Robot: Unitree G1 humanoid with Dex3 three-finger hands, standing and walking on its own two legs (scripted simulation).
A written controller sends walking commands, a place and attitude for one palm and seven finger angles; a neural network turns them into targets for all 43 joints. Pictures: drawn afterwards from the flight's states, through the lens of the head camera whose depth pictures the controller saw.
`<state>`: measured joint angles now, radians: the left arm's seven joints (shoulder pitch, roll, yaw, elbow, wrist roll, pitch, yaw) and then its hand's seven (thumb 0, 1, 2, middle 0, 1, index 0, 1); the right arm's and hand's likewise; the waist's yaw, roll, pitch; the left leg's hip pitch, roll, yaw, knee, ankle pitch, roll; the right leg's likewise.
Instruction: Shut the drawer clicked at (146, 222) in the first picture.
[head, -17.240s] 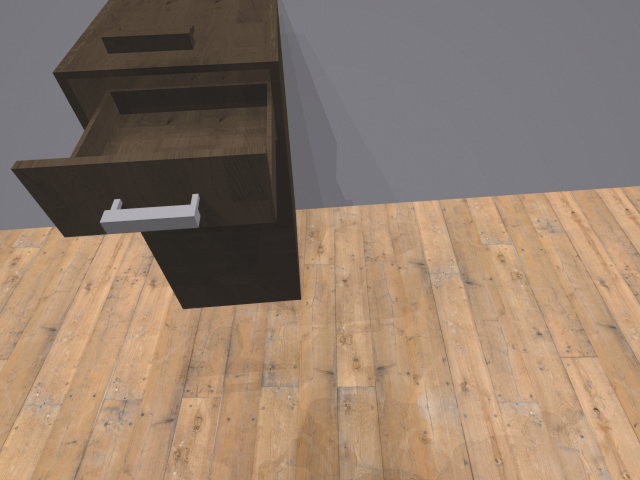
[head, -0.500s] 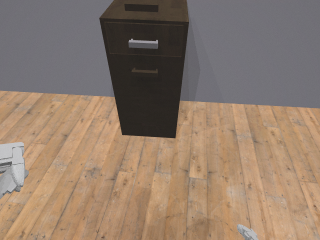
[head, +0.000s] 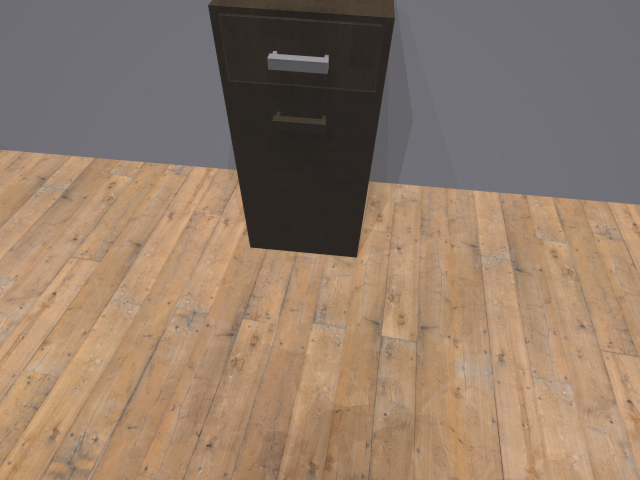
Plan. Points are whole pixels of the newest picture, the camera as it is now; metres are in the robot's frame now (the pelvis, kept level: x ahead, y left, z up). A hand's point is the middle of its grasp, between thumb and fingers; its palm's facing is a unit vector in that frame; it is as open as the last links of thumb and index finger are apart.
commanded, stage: let the arm hang, fingers relaxed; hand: left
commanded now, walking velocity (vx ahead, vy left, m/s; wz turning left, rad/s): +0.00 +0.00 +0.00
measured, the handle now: (299, 59) +1.02 +0.10 +0.04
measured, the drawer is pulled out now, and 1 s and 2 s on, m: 0.00 0.00 0.00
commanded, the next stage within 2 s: look to check the result in 0.78 s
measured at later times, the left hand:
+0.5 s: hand out of the picture +0.01 +0.20 -0.16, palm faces +0.01 -0.98 -0.21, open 7.1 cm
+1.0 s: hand out of the picture +0.03 +0.19 -0.16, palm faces +0.00 -0.98 -0.20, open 7.4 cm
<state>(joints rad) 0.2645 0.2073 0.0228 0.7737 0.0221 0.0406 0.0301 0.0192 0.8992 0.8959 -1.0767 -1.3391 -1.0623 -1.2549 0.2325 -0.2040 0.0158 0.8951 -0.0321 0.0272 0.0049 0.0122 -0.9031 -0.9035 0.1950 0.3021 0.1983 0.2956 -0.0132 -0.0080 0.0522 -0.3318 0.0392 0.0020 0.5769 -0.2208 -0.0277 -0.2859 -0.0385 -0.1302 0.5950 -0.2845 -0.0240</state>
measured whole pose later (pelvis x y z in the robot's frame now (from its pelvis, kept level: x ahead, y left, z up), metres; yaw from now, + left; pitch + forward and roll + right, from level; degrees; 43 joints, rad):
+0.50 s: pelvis +0.01 +0.02 +0.01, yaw -2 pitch -1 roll +0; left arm 0.28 0.15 0.01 1.12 0.01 0.02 0.02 0.01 0.91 0.90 -0.25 -0.36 -0.25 -0.36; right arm 0.33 -0.13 -0.01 1.10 -0.02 0.02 -0.02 0.01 -0.90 -0.90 0.19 0.30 0.20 0.30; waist -0.01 0.03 0.03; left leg -0.26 0.02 0.05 0.45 -0.17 0.00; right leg -0.23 -0.05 -0.09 0.46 -0.21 0.00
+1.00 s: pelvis +0.02 +0.01 +0.01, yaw -2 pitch -1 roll +0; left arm 0.26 0.14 0.02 1.15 0.01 0.00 0.03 0.01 0.91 0.90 -0.20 -0.30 -0.20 -0.30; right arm 0.28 -0.13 -0.01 1.13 -0.02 0.01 -0.03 0.01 -0.91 -0.90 0.19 0.30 0.20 0.30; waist -0.01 0.03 0.06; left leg -0.22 0.03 0.05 0.43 -0.19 -0.01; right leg -0.19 -0.04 -0.09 0.43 -0.23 0.00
